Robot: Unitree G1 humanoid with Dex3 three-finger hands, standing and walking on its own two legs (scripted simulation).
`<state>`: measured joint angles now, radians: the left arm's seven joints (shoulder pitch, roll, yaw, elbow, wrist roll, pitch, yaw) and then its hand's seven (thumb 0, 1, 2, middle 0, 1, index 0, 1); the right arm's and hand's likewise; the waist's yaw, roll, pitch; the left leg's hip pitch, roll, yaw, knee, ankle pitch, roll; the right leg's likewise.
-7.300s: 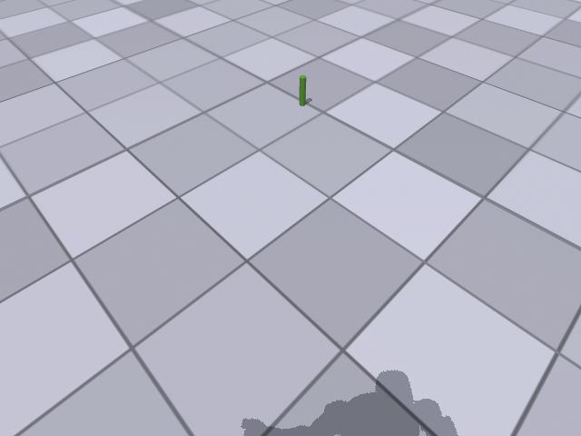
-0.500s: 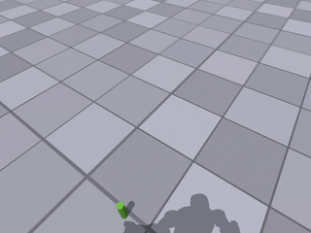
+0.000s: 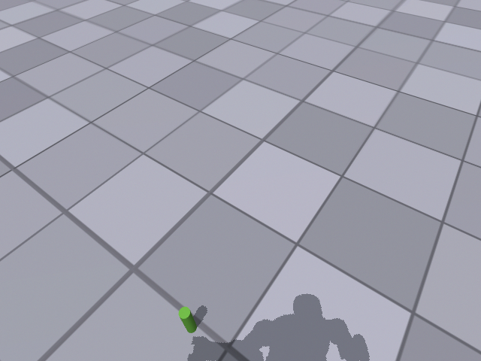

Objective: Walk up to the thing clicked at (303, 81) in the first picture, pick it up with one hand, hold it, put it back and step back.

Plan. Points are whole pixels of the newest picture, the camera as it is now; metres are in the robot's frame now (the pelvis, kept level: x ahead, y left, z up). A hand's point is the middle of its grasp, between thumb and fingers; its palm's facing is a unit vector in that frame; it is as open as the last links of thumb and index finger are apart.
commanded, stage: stand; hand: left
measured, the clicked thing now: (188, 320) +0.38 +0.21 -0.69
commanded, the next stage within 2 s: go down in 1.92 s
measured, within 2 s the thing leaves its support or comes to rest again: neither
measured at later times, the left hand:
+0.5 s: hand out of the picture +0.06 +0.25 -0.16, palm faces -0.03 -0.94 -0.35, open 7.4 cm
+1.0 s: hand out of the picture +0.07 +0.26 -0.16, palm faces -0.03 -0.94 -0.35, open 7.4 cm
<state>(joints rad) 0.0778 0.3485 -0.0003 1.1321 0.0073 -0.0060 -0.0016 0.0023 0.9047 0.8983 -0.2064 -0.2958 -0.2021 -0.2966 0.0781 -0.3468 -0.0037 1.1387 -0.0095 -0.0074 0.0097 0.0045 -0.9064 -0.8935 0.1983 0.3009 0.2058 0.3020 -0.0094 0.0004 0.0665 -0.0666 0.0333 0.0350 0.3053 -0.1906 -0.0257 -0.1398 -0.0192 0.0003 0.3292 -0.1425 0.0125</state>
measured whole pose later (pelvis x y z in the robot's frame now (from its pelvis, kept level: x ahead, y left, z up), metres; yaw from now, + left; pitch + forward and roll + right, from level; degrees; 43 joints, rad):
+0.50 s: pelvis -0.01 +0.00 +0.00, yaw +0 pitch -2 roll +0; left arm 0.11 0.35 0.00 1.14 0.01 0.00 -0.01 0.00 0.90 0.90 -0.21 -0.30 -0.20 -0.30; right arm 0.12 -0.35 -0.01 1.16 -0.02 -0.01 0.02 0.00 -0.91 -0.89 0.20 0.30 0.21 0.30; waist -0.01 0.00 0.06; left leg -0.08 0.04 0.03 0.31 -0.18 -0.03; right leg -0.16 -0.02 0.00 0.33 -0.14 0.01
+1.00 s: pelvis +0.00 +0.00 +0.00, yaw +0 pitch -2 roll +0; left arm 0.11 0.36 0.00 1.13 0.01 -0.01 -0.01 0.00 0.90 0.90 -0.21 -0.30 -0.20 -0.30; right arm 0.12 -0.35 0.00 1.14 -0.01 -0.01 0.01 0.00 -0.91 -0.89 0.20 0.30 0.21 0.30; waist 0.00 0.00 0.05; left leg -0.08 0.04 0.03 0.31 -0.19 -0.03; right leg -0.15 -0.02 0.00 0.33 -0.14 0.01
